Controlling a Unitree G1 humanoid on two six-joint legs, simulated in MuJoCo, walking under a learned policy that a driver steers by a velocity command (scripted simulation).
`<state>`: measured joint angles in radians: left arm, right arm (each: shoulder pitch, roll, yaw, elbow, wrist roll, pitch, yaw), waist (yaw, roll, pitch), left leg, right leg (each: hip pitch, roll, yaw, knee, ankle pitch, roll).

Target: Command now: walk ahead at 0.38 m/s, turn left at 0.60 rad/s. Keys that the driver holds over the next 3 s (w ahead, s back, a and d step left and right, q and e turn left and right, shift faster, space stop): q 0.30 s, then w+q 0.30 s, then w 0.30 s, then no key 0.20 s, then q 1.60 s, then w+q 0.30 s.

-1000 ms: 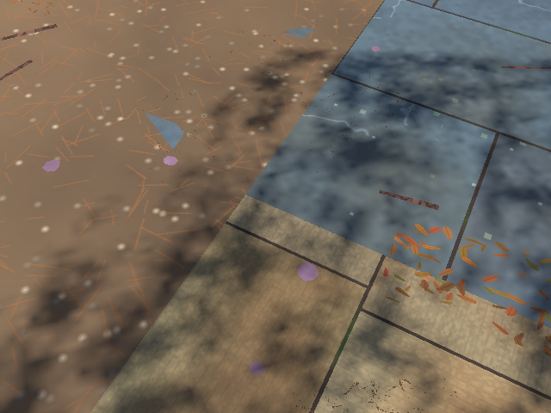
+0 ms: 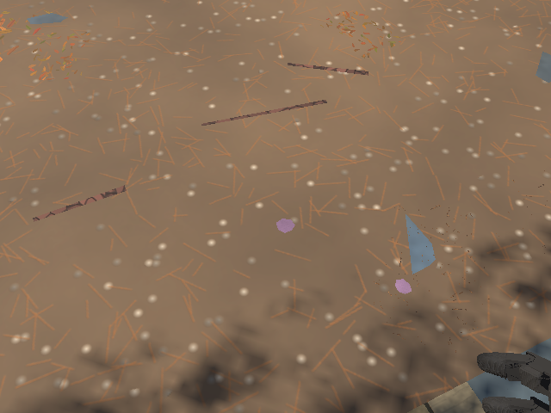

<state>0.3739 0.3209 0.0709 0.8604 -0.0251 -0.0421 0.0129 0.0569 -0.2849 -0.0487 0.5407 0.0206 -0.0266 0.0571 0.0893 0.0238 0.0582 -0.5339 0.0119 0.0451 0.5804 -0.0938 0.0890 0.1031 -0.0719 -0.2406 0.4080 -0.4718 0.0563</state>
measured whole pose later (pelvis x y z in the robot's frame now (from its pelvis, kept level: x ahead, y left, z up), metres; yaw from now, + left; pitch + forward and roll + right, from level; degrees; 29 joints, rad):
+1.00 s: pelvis +0.38 +0.12 +0.01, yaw +27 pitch +3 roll -1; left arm 0.41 0.31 0.05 0.85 -0.01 -0.05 0.00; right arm 0.04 -0.27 -0.03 0.62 0.00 -0.06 0.03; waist 0.09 0.00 0.04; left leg -0.45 -0.01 0.02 0.55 -0.13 0.04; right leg -0.14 -0.06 -0.01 0.78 -0.51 0.04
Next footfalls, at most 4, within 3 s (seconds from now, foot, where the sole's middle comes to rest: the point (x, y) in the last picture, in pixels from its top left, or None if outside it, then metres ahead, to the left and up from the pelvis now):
0.48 right None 0.33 -0.09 -0.75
0.94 left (193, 399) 0.44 0.26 -0.75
1.40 right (264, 330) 0.62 0.12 -0.75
1.82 left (176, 407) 0.42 0.30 -0.75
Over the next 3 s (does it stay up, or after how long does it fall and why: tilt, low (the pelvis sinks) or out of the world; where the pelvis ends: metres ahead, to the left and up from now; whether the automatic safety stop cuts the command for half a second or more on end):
stays up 0.42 0.25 0.03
